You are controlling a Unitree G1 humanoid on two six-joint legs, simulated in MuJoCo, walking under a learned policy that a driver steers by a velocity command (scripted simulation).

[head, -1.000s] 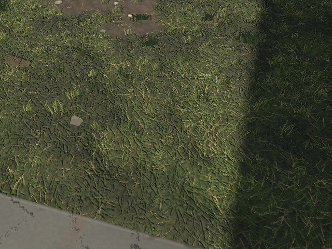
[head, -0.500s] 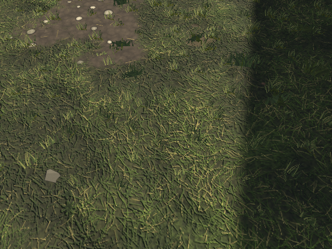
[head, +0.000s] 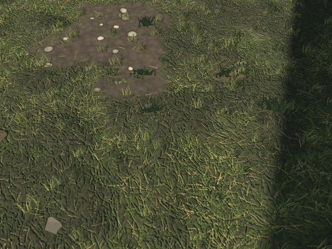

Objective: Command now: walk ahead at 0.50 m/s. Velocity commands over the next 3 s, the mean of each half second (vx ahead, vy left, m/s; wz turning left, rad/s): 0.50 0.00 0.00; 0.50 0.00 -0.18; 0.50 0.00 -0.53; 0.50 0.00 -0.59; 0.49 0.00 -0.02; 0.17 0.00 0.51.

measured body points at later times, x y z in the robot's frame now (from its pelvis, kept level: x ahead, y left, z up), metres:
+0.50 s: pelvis +0.26 +0.01 +0.01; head +0.29 +0.01 +0.46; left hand +0.45 +0.22 -0.11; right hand +0.18 -0.22 -0.13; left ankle +0.13 +0.08 -0.73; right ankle +0.42 -0.10 -0.70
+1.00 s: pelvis +0.53 -0.02 +0.02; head +0.56 -0.03 +0.47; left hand +0.48 +0.23 -0.12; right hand +0.70 -0.26 -0.10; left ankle +0.70 +0.12 -0.68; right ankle +0.44 -0.08 -0.73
